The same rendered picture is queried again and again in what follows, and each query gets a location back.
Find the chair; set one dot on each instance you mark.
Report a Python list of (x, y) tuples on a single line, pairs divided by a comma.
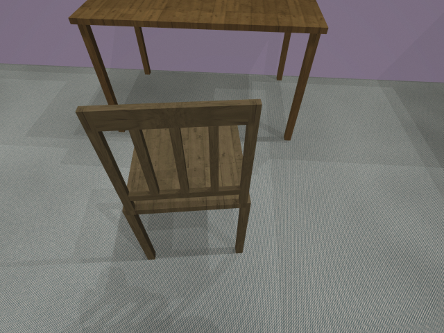
[(187, 157)]

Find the table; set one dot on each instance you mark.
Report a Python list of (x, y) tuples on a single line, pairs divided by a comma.
[(283, 16)]

